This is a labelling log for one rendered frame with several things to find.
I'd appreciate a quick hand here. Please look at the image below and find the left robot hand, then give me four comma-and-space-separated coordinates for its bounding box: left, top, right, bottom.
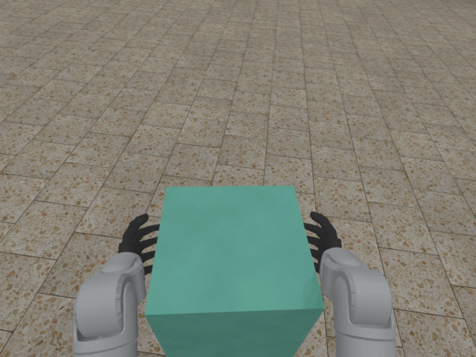
118, 213, 160, 275

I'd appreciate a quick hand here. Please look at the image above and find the right robot hand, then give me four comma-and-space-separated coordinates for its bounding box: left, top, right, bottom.
304, 211, 342, 274

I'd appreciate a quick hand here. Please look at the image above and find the left robot forearm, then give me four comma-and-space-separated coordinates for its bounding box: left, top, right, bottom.
72, 252, 147, 357

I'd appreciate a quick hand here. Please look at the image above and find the carton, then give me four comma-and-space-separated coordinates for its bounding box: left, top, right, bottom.
144, 185, 325, 357

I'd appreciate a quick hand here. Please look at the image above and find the right robot forearm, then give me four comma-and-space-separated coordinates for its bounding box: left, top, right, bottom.
320, 248, 397, 357

